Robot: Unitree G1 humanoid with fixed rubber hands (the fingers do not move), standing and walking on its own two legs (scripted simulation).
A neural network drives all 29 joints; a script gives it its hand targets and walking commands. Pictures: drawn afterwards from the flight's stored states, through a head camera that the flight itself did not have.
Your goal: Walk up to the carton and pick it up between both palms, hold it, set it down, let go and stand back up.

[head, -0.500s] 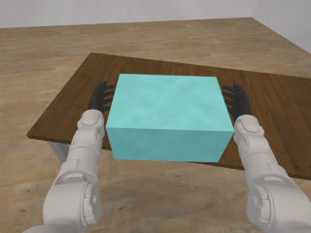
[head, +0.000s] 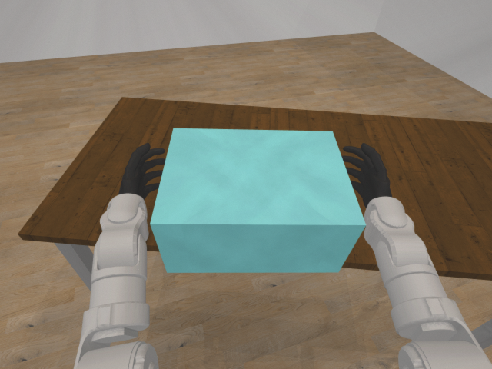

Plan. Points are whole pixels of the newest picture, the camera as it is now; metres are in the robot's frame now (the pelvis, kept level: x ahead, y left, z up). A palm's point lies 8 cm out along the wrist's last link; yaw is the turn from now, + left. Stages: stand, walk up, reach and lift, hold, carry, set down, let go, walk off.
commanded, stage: reach and lift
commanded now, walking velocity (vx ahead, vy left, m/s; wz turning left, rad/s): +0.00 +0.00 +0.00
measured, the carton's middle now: (253, 198) +0.39 +0.02 +0.08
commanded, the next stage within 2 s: hold in 1.18 s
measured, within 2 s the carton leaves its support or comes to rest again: neither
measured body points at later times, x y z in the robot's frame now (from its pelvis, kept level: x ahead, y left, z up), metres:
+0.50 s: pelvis -0.01 +0.01 +0.00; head -0.04 +0.05 +0.45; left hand +0.36 +0.21 +0.16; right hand +0.37 -0.18 +0.17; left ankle +0.03 +0.13 -0.75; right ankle -0.03 -0.11 -0.75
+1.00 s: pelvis +0.00 +0.00 +0.00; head -0.03 +0.03 +0.45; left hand +0.36 +0.20 +0.16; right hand +0.37 -0.18 +0.17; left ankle +0.03 +0.13 -0.75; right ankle -0.03 -0.11 -0.75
